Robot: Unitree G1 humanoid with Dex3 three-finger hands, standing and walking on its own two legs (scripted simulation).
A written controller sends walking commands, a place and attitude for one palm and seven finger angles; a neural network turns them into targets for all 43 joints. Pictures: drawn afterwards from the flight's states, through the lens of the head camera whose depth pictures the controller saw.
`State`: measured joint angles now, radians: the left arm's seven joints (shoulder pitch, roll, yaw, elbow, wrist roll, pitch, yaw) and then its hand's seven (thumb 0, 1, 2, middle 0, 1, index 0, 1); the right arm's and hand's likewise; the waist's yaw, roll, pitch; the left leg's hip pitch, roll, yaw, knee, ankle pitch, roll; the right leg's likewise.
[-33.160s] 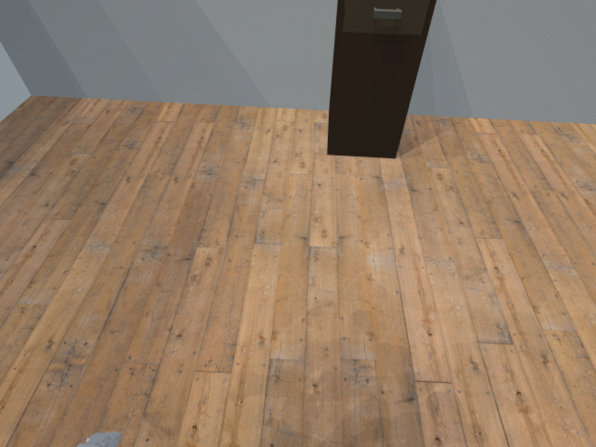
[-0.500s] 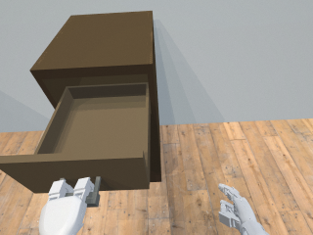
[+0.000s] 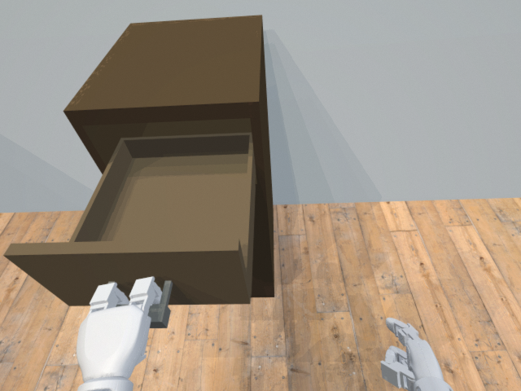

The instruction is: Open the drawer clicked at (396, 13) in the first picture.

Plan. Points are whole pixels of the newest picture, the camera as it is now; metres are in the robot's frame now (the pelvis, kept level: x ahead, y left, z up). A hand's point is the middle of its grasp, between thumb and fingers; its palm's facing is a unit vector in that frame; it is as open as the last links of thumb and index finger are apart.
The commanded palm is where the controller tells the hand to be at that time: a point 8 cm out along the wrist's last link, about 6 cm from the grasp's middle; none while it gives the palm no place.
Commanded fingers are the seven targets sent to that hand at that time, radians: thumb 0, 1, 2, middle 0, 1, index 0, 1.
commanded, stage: open the thumb to release the handle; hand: left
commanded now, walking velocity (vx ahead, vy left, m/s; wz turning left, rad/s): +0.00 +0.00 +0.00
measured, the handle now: (135, 301) +0.24 +0.23 +0.02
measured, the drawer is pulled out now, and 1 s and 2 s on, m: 0.30 0.30 0.30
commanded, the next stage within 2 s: lift the hand off the handle in 0.28 s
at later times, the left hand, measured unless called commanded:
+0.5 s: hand (134, 344) +0.18 +0.21 +0.00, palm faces +0.03 -0.09 -1.00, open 13.7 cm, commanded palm +0.16 +0.21 +0.05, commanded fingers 0.00 -0.50 0.30 -0.30 -1.20 -0.30 -1.20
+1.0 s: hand (127, 326) +0.20 +0.22 +0.03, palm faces +0.05 -0.11 -0.99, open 13.4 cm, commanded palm +0.17 +0.22 +0.10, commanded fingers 0.00 -0.50 0.30 -0.30 -1.20 -0.30 -1.20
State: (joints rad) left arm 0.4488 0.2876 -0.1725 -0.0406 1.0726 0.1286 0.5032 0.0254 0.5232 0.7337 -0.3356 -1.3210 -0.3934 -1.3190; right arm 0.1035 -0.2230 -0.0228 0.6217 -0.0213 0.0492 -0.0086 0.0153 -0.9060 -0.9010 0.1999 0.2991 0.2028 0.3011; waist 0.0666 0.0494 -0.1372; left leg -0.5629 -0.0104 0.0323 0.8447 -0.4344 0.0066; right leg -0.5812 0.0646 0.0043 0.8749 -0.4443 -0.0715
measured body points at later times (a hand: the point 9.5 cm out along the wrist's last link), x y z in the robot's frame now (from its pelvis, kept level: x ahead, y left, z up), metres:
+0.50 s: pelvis -0.01 -0.01 +0.00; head +0.01 -0.04 +0.45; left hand +0.18 +0.21 +0.06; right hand +0.21 -0.22 -0.09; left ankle -0.01 +0.12 -0.70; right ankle -0.01 -0.07 -0.70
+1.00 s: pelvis -0.01 +0.00 +0.01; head +0.00 -0.03 +0.46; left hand +0.19 +0.22 +0.09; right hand +0.21 -0.20 -0.08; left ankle -0.01 +0.12 -0.70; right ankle -0.01 -0.07 -0.70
